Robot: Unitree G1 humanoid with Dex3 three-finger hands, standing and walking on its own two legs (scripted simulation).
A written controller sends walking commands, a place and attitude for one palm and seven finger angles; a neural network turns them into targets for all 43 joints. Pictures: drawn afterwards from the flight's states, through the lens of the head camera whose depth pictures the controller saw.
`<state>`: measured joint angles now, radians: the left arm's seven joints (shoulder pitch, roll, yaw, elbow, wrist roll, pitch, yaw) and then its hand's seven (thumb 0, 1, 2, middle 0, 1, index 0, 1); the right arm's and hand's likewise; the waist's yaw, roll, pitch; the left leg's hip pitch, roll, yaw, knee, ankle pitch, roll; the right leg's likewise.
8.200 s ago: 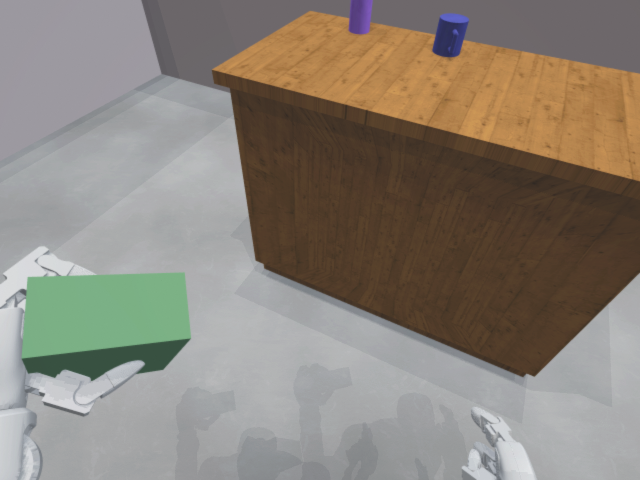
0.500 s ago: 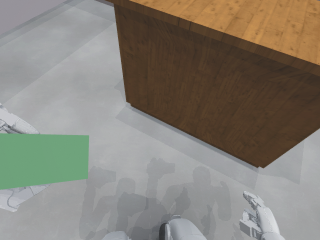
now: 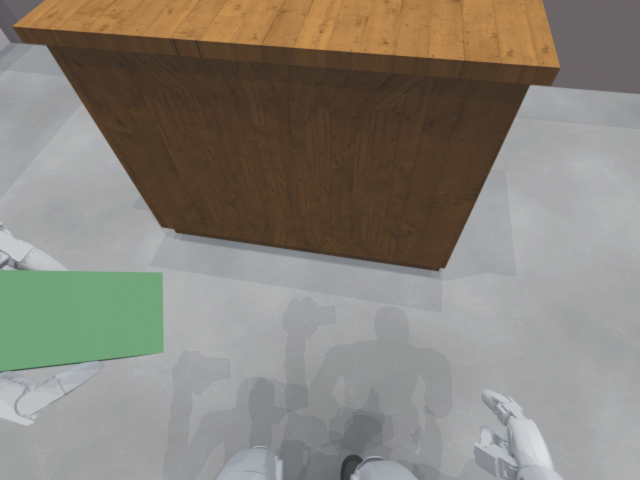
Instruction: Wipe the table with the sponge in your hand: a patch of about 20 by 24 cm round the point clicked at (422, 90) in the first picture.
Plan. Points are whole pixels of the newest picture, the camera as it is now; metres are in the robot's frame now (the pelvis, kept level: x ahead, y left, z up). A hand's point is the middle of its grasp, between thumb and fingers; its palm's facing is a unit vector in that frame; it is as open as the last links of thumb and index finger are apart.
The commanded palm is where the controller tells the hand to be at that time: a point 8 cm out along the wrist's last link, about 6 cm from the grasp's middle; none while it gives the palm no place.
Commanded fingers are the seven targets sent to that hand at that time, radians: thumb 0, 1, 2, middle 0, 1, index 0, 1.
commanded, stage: turn to face it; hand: left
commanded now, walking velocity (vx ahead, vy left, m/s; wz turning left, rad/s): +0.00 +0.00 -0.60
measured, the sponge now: (87, 323) +0.23 +0.20 +0.17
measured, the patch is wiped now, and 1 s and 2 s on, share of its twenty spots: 0.00 0.00 0.00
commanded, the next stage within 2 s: take the last steps up to it in 0.94 s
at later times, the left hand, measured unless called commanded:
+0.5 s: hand (210, 327) +0.22 +0.10 +0.17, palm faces +0.15 -0.86 -0.49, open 10.2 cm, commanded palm +0.16 +0.17 +0.18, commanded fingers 0.00 0.10 1.30 -1.20 -1.60 -1.20 -1.60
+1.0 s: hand (251, 389) +0.18 +0.06 +0.16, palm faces +0.00 -0.90 -0.44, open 10.2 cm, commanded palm +0.16 +0.10 +0.18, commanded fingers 0.00 0.10 1.30 -1.20 -1.60 -1.20 -1.60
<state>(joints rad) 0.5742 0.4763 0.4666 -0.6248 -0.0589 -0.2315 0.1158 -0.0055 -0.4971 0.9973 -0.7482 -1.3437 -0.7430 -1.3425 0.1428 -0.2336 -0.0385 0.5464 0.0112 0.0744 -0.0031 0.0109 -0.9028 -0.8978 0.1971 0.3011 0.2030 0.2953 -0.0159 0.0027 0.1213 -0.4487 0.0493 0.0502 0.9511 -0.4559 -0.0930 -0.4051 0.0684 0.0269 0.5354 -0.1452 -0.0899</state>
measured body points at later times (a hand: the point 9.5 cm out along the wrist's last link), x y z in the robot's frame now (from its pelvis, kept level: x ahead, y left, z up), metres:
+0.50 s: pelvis -0.07 -0.06 -0.02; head -0.02 -0.10 +0.43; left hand +0.21 +0.14 +0.20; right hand +0.05 -0.30 -0.13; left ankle -0.06 +0.12 -0.68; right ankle -0.04 -0.16 -0.73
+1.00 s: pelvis -0.12 -0.06 +0.00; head -0.11 -0.07 +0.45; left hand +0.17 +0.11 +0.18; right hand -0.08 -0.34 -0.09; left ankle -0.06 +0.08 -0.73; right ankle -0.15 -0.16 -0.70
